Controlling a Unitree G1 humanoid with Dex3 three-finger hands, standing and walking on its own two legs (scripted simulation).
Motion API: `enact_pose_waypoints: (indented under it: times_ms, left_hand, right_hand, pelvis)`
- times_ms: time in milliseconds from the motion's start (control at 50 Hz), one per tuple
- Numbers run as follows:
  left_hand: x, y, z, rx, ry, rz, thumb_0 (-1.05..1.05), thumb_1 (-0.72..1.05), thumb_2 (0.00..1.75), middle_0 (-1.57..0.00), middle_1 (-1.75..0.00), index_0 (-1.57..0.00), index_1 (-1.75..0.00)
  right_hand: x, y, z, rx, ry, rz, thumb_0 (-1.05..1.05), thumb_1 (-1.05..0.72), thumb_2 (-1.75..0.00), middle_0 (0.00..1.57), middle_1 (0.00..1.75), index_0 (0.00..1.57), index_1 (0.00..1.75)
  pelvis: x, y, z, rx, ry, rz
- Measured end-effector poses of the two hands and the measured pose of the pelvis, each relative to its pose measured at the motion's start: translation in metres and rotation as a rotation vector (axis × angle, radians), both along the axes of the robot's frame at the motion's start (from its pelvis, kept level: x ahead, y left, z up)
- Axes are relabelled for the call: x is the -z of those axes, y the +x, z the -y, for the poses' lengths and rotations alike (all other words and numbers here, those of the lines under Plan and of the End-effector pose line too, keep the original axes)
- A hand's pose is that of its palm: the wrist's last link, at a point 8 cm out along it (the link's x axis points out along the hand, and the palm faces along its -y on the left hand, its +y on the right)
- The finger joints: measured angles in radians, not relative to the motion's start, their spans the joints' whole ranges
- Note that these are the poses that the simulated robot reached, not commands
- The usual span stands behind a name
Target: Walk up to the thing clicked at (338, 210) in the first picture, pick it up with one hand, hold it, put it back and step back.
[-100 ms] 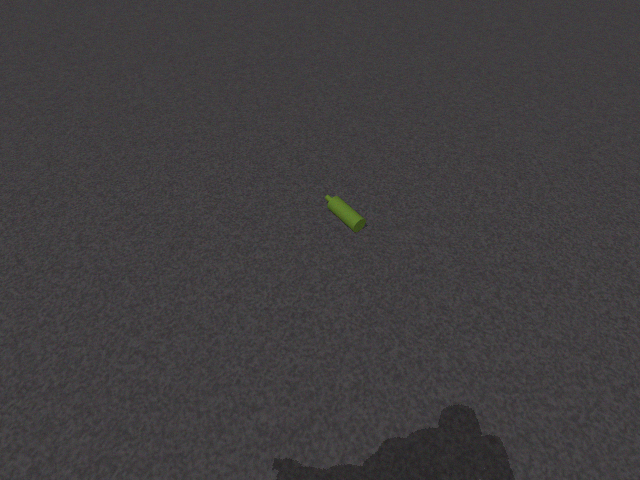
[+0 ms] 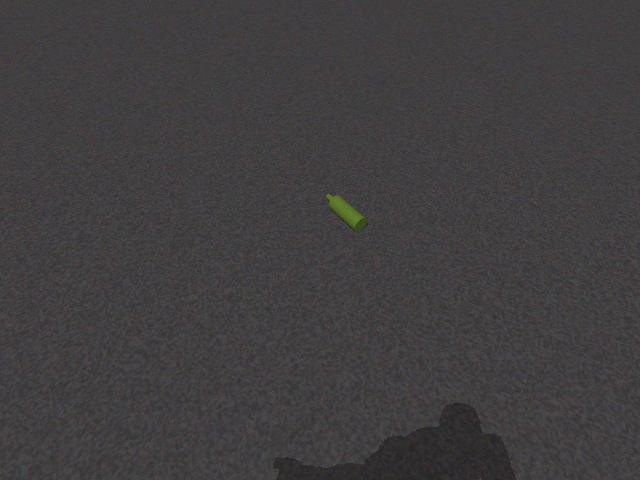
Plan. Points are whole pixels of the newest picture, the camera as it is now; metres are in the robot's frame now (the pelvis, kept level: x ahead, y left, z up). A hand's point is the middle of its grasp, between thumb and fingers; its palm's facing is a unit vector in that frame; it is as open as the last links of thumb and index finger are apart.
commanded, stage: stand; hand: left
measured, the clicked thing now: (343, 209) +1.27 -0.14 -0.75
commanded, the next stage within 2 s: walk up in 1.02 s
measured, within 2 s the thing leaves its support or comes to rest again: neither
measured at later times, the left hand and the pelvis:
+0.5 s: hand out of the picture +0.08 +0.25 -0.16, palm faces -0.02 -0.94 -0.34, open 7.4 cm; pelvis +0.01 +0.00 +0.00, yaw +0 degrees
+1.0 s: hand out of the picture +0.08 +0.25 -0.15, palm faces -0.02 -0.94 -0.34, open 7.4 cm; pelvis +0.01 +0.00 +0.00, yaw +0 degrees
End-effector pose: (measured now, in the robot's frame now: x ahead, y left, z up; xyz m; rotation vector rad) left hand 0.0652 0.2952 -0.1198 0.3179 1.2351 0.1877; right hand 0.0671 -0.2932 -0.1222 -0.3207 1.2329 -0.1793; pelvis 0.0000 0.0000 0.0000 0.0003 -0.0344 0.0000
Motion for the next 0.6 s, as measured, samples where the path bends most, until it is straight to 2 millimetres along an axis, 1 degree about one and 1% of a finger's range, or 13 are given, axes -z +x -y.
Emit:
enact_pose_waypoints:
  times_ms: [340, 600]
  left_hand:
    - [-0.002, 0.009, 0.001, -0.006, 0.006, 0.003, 0.0, 0.9, 0.9, -0.21, -0.3, -0.2, -0.3]
    - [-0.001, 0.014, 0.002, -0.007, 0.001, 0.002, 0.0, 0.9, 0.9, -0.21, -0.3, -0.2, -0.3]
  right_hand:
    - [0.0, 0.015, 0.001, -0.006, 0.001, 0.009, 0.01, -0.9, -0.9, 0.21, 0.3, 0.2, 0.29]
    - [-0.002, 0.019, 0.003, -0.006, -0.008, 0.005, 0.01, -0.9, -0.9, 0.21, 0.3, 0.2, 0.29]
  pelvis:
    - [-0.001, 0.008, 0.002, -0.004, 0.0, -0.003]
    - [-0.001, 0.013, 0.002, -0.005, -0.002, -0.006]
